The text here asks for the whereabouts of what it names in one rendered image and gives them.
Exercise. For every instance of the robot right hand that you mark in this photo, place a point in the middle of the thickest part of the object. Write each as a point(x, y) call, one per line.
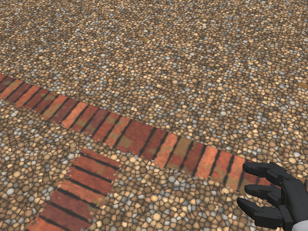
point(290, 203)

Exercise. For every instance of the robot right forearm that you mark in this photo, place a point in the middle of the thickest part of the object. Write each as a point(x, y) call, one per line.
point(301, 226)

